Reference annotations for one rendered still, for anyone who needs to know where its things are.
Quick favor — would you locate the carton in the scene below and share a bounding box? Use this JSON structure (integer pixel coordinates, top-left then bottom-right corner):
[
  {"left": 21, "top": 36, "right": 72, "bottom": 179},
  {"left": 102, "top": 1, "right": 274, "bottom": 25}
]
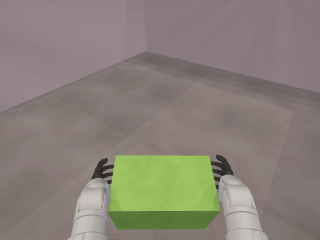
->
[{"left": 108, "top": 155, "right": 221, "bottom": 230}]

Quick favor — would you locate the left robot hand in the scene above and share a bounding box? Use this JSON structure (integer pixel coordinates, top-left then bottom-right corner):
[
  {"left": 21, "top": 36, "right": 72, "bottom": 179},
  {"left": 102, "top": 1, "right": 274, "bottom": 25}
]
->
[{"left": 91, "top": 158, "right": 114, "bottom": 190}]

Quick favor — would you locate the right robot hand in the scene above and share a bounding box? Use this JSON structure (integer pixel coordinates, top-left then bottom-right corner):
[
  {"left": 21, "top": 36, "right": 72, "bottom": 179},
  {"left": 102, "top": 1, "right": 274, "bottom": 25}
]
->
[{"left": 210, "top": 154, "right": 234, "bottom": 189}]

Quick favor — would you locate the robot left forearm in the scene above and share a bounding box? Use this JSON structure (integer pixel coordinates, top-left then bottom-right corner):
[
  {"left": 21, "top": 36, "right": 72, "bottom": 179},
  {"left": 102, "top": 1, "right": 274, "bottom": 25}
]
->
[{"left": 67, "top": 178, "right": 111, "bottom": 240}]

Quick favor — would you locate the robot right forearm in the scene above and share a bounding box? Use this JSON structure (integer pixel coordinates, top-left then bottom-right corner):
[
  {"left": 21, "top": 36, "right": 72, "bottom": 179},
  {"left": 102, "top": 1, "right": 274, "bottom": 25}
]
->
[{"left": 218, "top": 174, "right": 268, "bottom": 240}]

